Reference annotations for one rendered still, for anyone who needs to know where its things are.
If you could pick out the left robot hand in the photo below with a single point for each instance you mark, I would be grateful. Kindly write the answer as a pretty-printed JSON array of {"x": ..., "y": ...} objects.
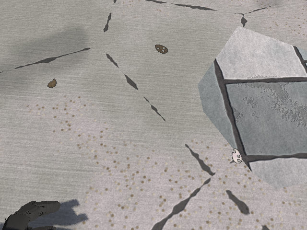
[{"x": 28, "y": 213}]

